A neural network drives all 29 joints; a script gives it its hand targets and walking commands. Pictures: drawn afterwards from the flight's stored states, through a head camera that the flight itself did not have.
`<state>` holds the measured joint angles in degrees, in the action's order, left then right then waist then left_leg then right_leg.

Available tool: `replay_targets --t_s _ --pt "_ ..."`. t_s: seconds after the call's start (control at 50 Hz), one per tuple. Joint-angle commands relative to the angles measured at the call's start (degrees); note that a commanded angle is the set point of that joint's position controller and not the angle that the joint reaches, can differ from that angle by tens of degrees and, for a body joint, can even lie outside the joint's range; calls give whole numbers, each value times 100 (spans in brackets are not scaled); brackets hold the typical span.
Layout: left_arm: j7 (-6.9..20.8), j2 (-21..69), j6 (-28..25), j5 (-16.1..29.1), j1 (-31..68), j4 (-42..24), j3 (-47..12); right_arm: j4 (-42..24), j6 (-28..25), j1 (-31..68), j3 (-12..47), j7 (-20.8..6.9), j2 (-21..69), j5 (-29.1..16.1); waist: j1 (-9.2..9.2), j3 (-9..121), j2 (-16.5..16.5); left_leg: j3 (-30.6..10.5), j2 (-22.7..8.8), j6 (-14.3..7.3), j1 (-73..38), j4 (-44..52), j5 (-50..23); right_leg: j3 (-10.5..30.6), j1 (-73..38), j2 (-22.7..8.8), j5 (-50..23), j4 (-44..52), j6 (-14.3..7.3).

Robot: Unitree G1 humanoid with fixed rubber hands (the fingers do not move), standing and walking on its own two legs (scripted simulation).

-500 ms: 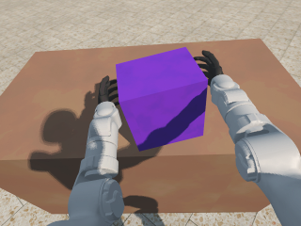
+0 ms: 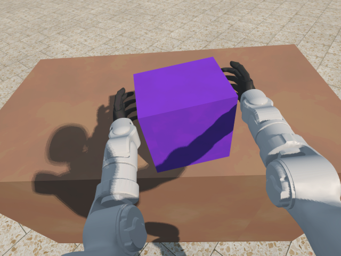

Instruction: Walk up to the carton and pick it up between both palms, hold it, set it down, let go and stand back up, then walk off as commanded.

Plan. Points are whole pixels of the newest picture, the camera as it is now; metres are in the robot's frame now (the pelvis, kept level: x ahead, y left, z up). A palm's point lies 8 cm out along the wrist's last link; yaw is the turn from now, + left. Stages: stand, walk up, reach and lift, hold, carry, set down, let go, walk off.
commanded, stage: set down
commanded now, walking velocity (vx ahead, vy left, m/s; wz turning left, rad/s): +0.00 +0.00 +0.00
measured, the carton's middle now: (183, 117) +0.45 +0.06 +0.08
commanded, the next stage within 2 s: none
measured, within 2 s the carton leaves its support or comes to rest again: neither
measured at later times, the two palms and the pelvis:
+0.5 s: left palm (125, 120) +0.38 +0.19 +0.12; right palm (247, 96) +0.47 -0.09 +0.14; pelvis +0.00 +0.00 +0.00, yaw +0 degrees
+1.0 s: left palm (115, 125) +0.38 +0.23 +0.10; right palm (244, 103) +0.48 -0.09 +0.11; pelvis +0.01 +0.00 +0.00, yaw +0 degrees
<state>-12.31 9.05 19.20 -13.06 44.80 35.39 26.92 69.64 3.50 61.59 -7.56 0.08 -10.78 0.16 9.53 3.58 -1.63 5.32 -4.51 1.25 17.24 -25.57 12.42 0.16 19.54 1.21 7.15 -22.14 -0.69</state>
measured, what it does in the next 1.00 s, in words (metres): stands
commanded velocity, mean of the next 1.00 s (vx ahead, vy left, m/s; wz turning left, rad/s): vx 0.00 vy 0.00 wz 0.00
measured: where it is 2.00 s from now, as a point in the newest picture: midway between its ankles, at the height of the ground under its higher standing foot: outside the picture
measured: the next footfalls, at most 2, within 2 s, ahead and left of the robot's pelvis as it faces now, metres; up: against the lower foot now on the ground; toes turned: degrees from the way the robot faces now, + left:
none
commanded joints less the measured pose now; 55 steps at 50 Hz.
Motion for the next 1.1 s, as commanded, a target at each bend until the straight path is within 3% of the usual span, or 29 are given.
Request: replay_targets --t_s 0.0,0.02,0.1,0.12,0.24,0.26,0.3,0.38,0.4,0.42,0.46,0.48,0.54,0.56,0.58,0.6,0.64,0.66,0.7,0.72,0.74,0.8,0.82,0.88,0.92,0.96,1.02,1.06,1.08 --pt "706 1692 -438 -728 3253 -912 -492 -485 -239 2203 -225 -1201 3088 277 690 2873 443 -39 415 227 -553 627 -2093 -379 -1279 347 558 413 -169" --pt "723 1719 -461 -729 3145 -876 -444 -646 -281 2257 -136 -1193 3188 303 801 2840 595 3 435 189 -481 636 -2076 -369 -1355 348 489 401 -144" --pt "708 1486 -432 -785 2940 -767 -309 -634 -210 2174 -140 -1149 3027 267 793 2571 578 59 451 137 -323 701 -1971 -297 -1573 323 450 421 -125" --pt "737 1606 -424 -854 2781 -797 -235 -715 -234 2166 -13 -1184 3182 291 935 2417 696 70 458 113 -253 741 -1921 -337 -1641 337 447 378 -98" --pt "696 1369 -485 -821 2664 -789 -192 -864 -303 2093 -134 -1159 2838 299 898 2687 744 54 434 108 -313 695 -1895 -358 -1558 338 495 395 -153" --pt "693 1587 -511 -802 2536 -551 -262 -735 -292 2090 -109 -1169 3020 364 790 2299 704 52 458 81 -205 743 -1810 -336 -1529 318 618 461 -123" --pt "728 1440 -472 -931 2459 -739 -76 -1020 -282 2112 -50 -1116 3076 319 940 2286 830 119 487 36 -78 763 -1760 -310 -1722 299 529 403 -69" --pt "656 1259 -544 -811 2628 -899 -148 -885 -314 2089 -55 -1135 2789 281 923 2543 646 85 448 127 -243 664 -1963 -322 -1532 342 507 383 -138" --pt "665 1603 -591 -893 2510 -828 -264 -953 -357 2071 -104 -1132 3021 332 806 2578 658 101 442 104 -289 645 -2032 -346 -1525 346 481 412 -108" --pt "648 1518 -565 -884 2288 -777 -118 -983 -356 2043 -37 -1153 2907 284 951 2426 661 89 447 118 -317 684 -2069 -333 -1516 352 502 362 -130" --pt "683 1499 -618 -909 2367 -649 -95 -938 -327 2083 -139 -1147 2979 416 878 2361 868 141 456 12 -157 691 -1851 -309 -1562 305 499 419 -73" --pt "694 1242 -568 -1016 2168 -618 200 -926 -282 1935 -46 -1125 2917 347 1045 2079 921 178 466 -27 -84 818 -1733 -233 -1825 294 600 486 -80" --pt "665 1154 -621 -925 2467 -745 -28 -913 -272 1949 -220 -1104 2745 383 797 2406 826 110 462 18 -44 805 -1559 -253 -1782 288 658 409 -56" --pt "648 1123 -592 -924 2284 -621 61 -1122 -292 2018 -49 -1051 2788 321 953 2313 892 131 486 -27 44 822 -1624 -223 -1843 270 552 454 -64" --pt "599 1170 -659 -880 2415 -698 -35 -938 -289 1862 -385 -1041 2527 469 673 2137 829 119 446 54 -73 810 -1552 -263 -1612 316 635 457 -83" --pt "558 987 -622 -914 2285 -777 84 -1108 -296 1980 -230 -1011 2472 338 895 2295 794 138 475 24 -8 775 -1691 -219 -1799 300 542 415 -72" --pt "496 839 -619 -875 2127 -719 121 -1087 -292 1973 -123 -955 2262 213 932 2320 895 160 459 8 -80 740 -1733 -240 -1659 332 607 466 -76" --pt "367 239 -603 -767 1997 -850 157 -1151 -278 1759 -111 -892 1531 52 955 2308 743 152 450 64 -100 728 -1804 -200 -1741 329 477 393 -88" --pt "351 260 -656 -702 1959 -559 172 -1270 -317 2022 145 -752 1647 -51 1003 2081 1034 175 473 -12 22 690 -1847 -158 -1842 333 340 429 -50" --pt "164 -407 -672 -494 2006 -762 61 -1238 -314 1907 42 -639 743 -253 879 2409 800 161 442 81 -32 598 -2011 -163 -1855 353 197 362 -79" --pt "28 -678 -652 -383 2031 -878 84 -1360 -299 2020 350 -559 509 -566 1080 2414 764 165 453 77 44 591 -2032 -112 -1882 391 169 342 -115" --pt "-154 -821 -638 83 2490 -819 -134 -1511 -131 2680 830 -343 435 -1123 1134 2337 826 110 474 66 192 459 -1882 -25 -1724 446 326 328 -115" --pt "-249 -1065 -621 247 2575 -769 -297 -1509 -143 2631 678 -285 -121 -1101 957 2577 749 72 448 133 18 416 -1921 -53 -1683 481 214 257 -117" --pt "-418 -1391 -592 717 2102 -977 -723 -1864 -176 2476 1056 -230 -896 -1518 1057 3183 628 -13 395 254 -227 207 -2671 -45 -1652 624 -577 88 -165" --pt "-411 -1427 -625 1145 1816 -975 -1083 -1890 -203 2315 1268 -213 -1224 -1845 927 3332 613 -109 357 289 -306 61 -2953 -11 -1594 654 -873 -4 -193" --pt "-302 -1369 -634 1463 1881 -771 -1336 -2213 -201 2551 1660 -146 -1057 -2055 976 3472 613 -136 364 308 -257 -27 -3052 23 -1491 625 -1061 -34 -206" --pt "-299 -1286 -623 1786 1249 -1337 -1667 -2584 -290 2007 1679 -158 -1474 -2321 762 4196 504 -334 283 460 -799 -245 -3926 -63 -1323 747 -1614 -144 -249" --pt "-206 -1376 -650 1774 1579 -1010 -1631 -2219 -260 2178 1678 -170 -1340 -2284 763 4121 389 -295 324 521 -669 -335 -3874 25 -1181 714 -1390 -6 -357" --pt "-210 -1401 -516 1799 854 -1633 -1673 -2498 -255 1582 1785 -220 -1707 -2397 705 4320 465 -419 301 547 -930 -399 -4411 -21 -1453 794 -2015 -169 -341"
